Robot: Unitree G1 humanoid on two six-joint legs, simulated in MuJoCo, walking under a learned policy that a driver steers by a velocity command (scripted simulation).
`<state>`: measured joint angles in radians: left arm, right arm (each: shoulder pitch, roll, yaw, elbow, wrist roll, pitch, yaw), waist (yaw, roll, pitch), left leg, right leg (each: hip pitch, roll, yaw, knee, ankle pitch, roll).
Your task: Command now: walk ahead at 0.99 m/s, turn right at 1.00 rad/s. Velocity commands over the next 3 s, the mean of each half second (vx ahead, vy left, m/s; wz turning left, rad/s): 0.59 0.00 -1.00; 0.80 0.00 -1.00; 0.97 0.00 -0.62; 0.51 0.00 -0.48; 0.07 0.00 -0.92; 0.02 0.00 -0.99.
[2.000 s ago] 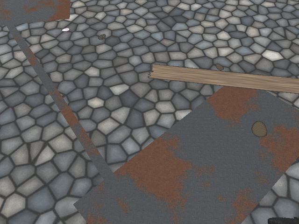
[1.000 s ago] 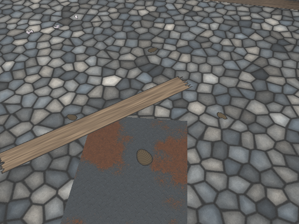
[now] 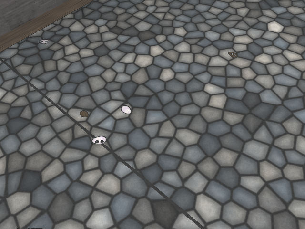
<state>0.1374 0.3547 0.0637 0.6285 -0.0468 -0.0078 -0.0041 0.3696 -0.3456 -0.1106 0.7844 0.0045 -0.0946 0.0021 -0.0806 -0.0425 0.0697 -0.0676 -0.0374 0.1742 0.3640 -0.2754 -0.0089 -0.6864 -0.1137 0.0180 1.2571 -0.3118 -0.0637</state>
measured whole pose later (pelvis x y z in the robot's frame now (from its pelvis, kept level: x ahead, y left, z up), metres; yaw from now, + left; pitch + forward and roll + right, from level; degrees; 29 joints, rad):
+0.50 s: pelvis +0.36 -0.04 +0.00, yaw -29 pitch +1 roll +1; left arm 0.25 0.32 0.08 0.64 -0.03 0.00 0.01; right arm -0.01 -0.32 -0.03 0.60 -0.01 -0.06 -0.01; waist 0.06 0.03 0.11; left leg -0.66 0.05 -0.20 0.92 -0.25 -0.10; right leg -0.32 0.19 0.17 0.48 -0.15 -0.13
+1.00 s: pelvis +0.64 -0.16 -0.01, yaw -58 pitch +0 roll +3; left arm 0.16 0.31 0.06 0.59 -0.04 -0.01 -0.03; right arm 0.48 -0.30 -0.06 0.81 -0.02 -0.09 -0.01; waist -0.10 -0.04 0.02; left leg 0.11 -0.02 0.18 0.29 -0.39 -0.01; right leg -0.86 -0.10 0.04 1.17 -0.04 -0.03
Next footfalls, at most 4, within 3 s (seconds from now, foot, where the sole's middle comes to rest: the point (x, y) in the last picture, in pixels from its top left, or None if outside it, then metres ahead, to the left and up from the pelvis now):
0.22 right None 0.41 -0.12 -0.77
0.68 left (158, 182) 0.68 -0.01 -0.77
1.16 right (254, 163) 0.73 -0.47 -0.77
1.62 left None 1.05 -0.89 -0.77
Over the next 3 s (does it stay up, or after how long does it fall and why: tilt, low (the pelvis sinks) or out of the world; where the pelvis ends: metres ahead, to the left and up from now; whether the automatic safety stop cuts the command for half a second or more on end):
stays up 0.93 -1.04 -0.01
